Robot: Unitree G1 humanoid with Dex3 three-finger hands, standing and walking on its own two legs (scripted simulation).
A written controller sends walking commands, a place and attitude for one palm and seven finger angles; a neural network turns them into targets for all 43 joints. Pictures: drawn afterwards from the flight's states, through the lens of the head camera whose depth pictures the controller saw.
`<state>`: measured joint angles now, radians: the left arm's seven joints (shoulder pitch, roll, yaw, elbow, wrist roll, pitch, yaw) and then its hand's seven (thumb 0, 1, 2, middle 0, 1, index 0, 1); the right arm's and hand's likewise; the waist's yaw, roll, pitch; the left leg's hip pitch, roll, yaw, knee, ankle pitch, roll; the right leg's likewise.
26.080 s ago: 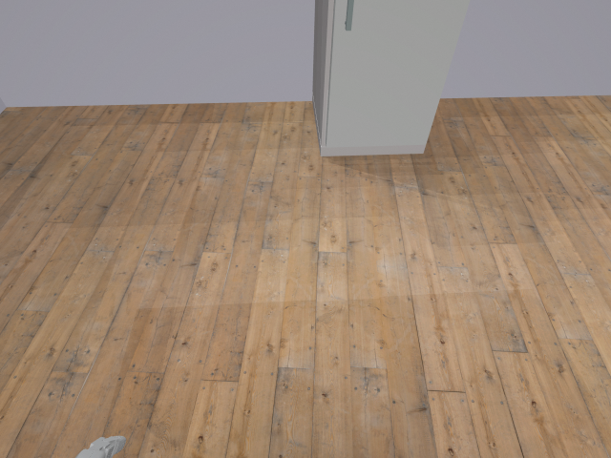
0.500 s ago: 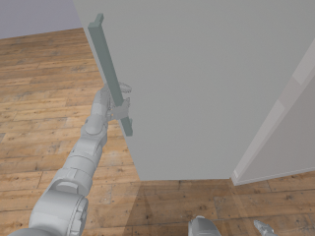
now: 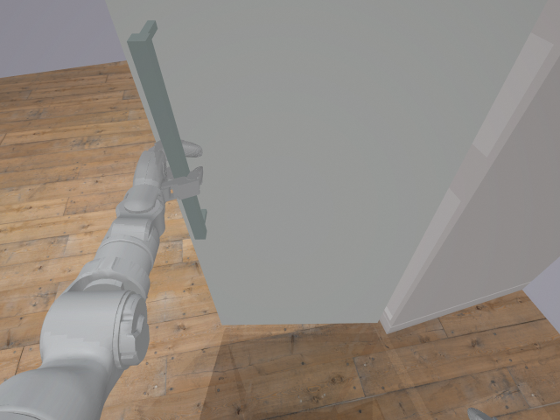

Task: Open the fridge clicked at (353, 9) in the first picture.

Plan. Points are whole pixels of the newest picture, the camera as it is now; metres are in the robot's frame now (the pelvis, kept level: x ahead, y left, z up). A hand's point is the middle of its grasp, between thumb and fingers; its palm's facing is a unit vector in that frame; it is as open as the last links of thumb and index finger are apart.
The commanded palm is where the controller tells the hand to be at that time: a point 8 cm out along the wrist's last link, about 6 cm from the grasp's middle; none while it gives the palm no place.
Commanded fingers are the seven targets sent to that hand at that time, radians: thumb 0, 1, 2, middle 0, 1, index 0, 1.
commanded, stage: loosen the grip on the handle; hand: left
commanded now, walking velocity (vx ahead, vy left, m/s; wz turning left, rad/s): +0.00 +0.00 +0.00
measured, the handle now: (180, 153) +0.49 +0.14 +0.12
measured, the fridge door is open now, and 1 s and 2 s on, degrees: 74 71 71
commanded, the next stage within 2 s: slip the hand off the handle in 0.48 s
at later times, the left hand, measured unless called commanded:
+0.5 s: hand (184, 193) +0.46 +0.15 +0.06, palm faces +0.09 -0.98 -0.18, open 13.7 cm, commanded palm +0.43 +0.18 +0.08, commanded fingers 0.00 -0.55 0.20 -0.25 -1.15 -0.25 -1.15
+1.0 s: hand (149, 199) +0.46 +0.20 +0.06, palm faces +0.12 -0.98 -0.18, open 14.6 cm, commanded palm +0.43 +0.25 +0.07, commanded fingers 0.00 -0.55 0.20 -0.25 -1.15 -0.25 -1.15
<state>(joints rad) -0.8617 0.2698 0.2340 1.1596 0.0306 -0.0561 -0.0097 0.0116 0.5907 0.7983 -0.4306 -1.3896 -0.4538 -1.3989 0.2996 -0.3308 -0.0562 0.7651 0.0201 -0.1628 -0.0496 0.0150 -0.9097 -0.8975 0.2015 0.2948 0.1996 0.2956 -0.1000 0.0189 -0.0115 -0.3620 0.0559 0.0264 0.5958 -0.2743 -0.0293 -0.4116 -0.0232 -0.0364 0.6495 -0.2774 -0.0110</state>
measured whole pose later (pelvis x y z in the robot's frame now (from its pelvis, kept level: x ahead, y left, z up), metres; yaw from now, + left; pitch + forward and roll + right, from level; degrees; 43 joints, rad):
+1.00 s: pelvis +0.01 +0.01 -0.01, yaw +0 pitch +9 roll +0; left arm -0.71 0.35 0.24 1.03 0.00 -0.12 -0.02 -0.01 -0.55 0.20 -0.25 -1.15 -0.26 -1.16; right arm 0.39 -0.29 -0.02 0.70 0.03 -0.08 -0.02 0.01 -0.91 -0.90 0.20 0.29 0.20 0.30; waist -0.08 0.01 -0.07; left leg -0.52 0.05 0.02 0.69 -0.32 -0.02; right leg -0.54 -0.03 -0.04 0.68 -0.30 0.01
